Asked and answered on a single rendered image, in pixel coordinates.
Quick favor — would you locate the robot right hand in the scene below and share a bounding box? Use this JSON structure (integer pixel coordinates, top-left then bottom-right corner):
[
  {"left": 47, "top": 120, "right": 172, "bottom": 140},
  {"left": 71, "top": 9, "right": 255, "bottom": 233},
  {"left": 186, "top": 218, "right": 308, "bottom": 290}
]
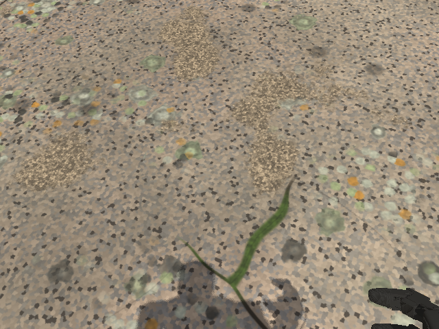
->
[{"left": 368, "top": 288, "right": 439, "bottom": 329}]

